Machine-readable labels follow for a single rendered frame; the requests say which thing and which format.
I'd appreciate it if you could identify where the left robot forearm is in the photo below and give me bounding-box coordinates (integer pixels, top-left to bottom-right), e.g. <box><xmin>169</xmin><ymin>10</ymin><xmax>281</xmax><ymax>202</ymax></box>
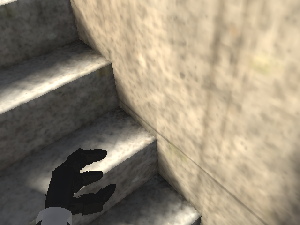
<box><xmin>36</xmin><ymin>206</ymin><xmax>72</xmax><ymax>225</ymax></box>

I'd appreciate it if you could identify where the left robot hand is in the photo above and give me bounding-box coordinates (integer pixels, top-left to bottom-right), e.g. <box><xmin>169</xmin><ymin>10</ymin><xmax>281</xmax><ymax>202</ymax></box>
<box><xmin>44</xmin><ymin>148</ymin><xmax>116</xmax><ymax>216</ymax></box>

